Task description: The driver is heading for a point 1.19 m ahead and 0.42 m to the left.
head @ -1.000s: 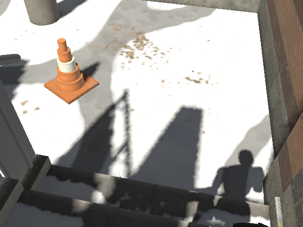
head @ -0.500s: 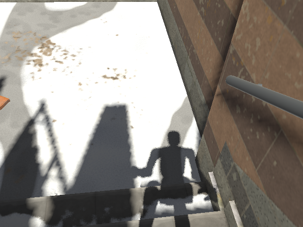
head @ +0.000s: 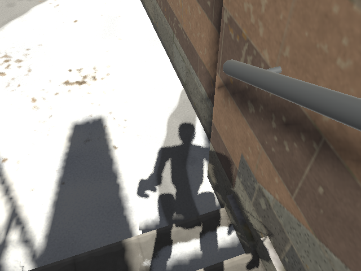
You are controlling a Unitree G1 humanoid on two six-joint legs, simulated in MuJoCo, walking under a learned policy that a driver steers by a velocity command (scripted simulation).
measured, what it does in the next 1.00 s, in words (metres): goes down, turning left: left foot 0.17 m lower, then right foot 0.17 m lower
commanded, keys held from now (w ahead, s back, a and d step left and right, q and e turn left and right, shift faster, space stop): w+q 0.94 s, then w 0.06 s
